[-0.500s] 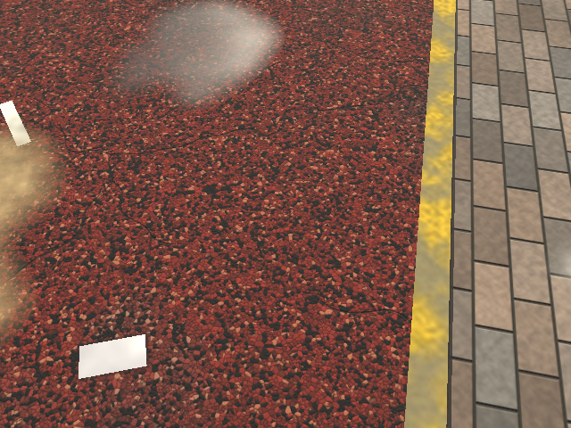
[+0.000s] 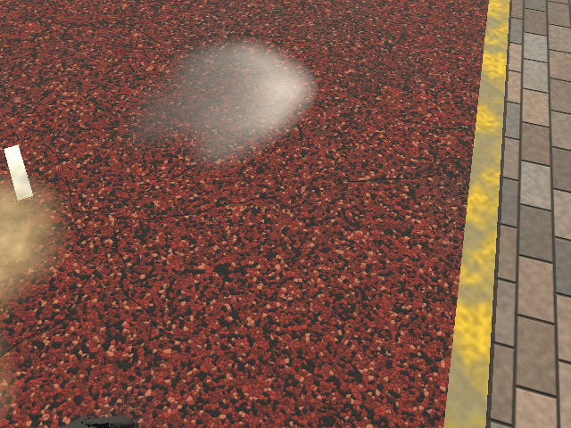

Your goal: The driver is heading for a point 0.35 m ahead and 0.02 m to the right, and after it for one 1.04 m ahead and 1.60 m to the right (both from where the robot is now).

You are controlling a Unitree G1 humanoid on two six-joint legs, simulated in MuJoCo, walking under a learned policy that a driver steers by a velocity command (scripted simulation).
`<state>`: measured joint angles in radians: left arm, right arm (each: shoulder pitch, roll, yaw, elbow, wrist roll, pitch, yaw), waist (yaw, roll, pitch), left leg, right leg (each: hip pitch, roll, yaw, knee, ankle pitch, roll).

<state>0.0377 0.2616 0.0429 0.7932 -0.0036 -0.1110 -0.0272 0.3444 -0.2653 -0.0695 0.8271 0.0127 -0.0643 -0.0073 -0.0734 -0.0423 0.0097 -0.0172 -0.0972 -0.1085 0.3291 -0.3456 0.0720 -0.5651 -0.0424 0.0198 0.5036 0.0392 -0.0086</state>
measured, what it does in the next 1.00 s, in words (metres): walks ahead, turning right: right foot, then left foot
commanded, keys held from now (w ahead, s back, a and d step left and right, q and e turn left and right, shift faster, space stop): w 0.16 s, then w+e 0.84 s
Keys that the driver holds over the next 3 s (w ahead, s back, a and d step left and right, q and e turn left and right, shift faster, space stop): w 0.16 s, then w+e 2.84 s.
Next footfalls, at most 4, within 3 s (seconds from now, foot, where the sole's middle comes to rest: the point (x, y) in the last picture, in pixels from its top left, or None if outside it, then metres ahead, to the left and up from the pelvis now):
0.06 right None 0.21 -0.13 -0.77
0.54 left None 0.48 0.10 -0.77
1.06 right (368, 349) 0.65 -0.25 -0.77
1.54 left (345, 238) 1.00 -0.24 -0.77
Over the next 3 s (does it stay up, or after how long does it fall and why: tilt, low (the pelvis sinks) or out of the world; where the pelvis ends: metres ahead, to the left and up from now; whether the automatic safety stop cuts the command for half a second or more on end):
stays up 1.11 -0.91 0.00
